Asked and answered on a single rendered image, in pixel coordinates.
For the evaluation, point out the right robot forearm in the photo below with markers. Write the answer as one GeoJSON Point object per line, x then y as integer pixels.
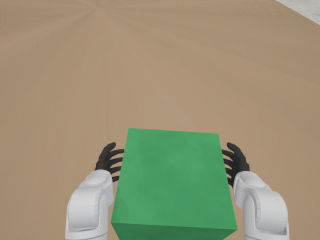
{"type": "Point", "coordinates": [265, 214]}

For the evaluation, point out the carton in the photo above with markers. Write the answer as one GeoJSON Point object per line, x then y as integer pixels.
{"type": "Point", "coordinates": [173, 186]}

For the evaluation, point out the left robot hand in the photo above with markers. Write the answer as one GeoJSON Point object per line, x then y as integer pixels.
{"type": "Point", "coordinates": [104, 162]}

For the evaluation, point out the left robot forearm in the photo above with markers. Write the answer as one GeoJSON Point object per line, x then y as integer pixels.
{"type": "Point", "coordinates": [87, 209]}

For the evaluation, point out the right robot hand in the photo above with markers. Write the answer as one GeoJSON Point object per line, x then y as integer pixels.
{"type": "Point", "coordinates": [238, 163]}

